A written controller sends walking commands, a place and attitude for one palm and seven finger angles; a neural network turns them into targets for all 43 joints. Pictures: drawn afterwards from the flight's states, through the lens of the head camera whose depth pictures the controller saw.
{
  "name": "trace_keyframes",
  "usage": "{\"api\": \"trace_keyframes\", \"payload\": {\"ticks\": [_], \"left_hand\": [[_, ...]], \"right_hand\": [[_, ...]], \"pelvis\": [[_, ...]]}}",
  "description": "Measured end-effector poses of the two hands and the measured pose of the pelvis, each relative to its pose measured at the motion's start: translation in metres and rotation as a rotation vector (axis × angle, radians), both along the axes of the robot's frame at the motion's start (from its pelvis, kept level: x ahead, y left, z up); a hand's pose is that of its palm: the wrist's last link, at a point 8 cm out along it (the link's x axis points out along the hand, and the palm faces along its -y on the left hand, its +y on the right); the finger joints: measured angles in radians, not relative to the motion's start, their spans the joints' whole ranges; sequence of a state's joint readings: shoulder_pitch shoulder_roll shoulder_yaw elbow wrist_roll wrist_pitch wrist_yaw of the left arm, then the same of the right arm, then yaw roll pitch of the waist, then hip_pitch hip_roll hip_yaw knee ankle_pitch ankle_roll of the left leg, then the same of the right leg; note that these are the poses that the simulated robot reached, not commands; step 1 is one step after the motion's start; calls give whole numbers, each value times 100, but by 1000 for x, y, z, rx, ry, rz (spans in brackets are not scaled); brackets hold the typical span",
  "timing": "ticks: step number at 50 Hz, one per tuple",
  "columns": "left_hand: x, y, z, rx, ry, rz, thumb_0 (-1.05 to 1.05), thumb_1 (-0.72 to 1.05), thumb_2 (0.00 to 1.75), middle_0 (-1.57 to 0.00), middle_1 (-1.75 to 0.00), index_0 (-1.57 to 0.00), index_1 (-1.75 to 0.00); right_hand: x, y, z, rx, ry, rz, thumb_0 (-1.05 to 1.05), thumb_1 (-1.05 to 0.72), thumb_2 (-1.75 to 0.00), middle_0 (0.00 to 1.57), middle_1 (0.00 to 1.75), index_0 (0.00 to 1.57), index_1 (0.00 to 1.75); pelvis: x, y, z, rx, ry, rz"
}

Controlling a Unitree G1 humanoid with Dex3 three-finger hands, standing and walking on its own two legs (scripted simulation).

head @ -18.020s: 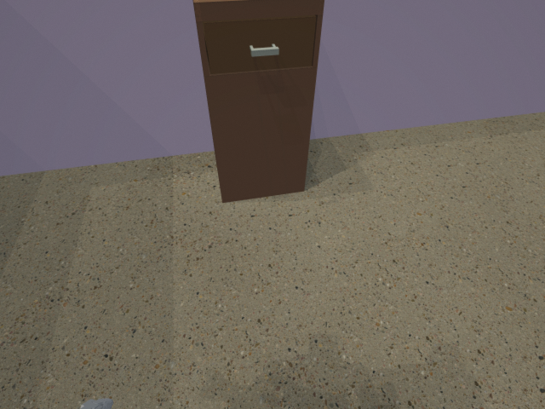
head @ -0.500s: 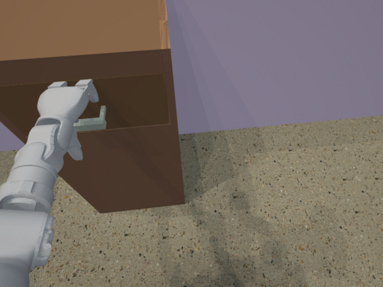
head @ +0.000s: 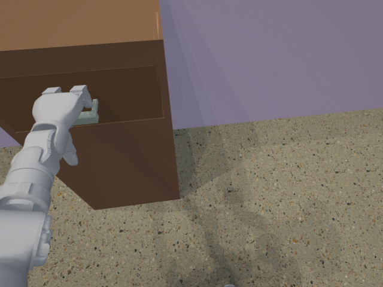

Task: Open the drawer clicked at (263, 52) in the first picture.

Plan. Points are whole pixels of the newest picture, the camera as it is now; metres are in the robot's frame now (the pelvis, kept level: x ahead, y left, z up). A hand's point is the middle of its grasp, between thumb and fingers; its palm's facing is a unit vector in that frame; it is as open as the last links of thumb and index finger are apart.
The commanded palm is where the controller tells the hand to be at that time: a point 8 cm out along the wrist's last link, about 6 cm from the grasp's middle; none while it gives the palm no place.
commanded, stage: lower the fingers behind the handle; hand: left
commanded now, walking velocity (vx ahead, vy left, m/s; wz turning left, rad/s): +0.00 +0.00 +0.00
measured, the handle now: (76, 111) +0.51 +0.27 +0.03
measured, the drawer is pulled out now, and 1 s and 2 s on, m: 0.00 0.00 0.00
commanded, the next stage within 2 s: lift the fingers back up to retry in 0.96 s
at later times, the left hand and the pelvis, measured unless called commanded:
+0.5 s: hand (72, 124) +0.46 +0.26 +0.04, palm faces -0.06 +0.01 -1.00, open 13.5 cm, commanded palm +0.45 +0.26 +0.07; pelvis -0.01 +0.00 -0.01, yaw +0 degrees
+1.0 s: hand (72, 125) +0.46 +0.26 +0.04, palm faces -0.05 +0.02 -1.00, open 13.6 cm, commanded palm +0.45 +0.26 +0.06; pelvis -0.03 +0.00 -0.02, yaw +0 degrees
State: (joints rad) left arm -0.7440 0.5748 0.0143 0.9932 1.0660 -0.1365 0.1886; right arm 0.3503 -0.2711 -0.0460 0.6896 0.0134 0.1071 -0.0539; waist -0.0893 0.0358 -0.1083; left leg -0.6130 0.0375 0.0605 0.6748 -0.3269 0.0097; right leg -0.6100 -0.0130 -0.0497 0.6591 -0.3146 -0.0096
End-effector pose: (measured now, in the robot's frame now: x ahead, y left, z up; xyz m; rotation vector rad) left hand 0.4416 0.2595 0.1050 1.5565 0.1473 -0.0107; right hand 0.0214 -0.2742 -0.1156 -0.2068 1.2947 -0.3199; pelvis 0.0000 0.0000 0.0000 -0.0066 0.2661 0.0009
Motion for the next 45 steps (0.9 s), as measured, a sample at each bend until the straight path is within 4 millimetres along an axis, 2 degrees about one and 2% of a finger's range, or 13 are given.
{"api": "trace_keyframes", "payload": {"ticks": [9,20,45], "left_hand": [[-1,1,-8,7,-68,-4,0,-48,30,-32,-122,-33,-123],[4,-3,-6,22,-56,48,0,-48,30,-34,-125,-35,-129],[5,-3,-8,36,-53,37,0,-48,30,-32,-128,-32,-132]], "right_hand": [[-15,2,-6,8,54,3,0,-91,-89,20,30,20,30],[-16,12,-10,31,30,7,0,-90,-89,20,30,20,30],[-50,7,-16,2,60,-3,0,-90,-89,20,30,20,30]], "pelvis": [[-3,3,-6,-6,30,8],[-9,5,-7,-7,33,10],[-27,4,-20,-10,63,8]]}}
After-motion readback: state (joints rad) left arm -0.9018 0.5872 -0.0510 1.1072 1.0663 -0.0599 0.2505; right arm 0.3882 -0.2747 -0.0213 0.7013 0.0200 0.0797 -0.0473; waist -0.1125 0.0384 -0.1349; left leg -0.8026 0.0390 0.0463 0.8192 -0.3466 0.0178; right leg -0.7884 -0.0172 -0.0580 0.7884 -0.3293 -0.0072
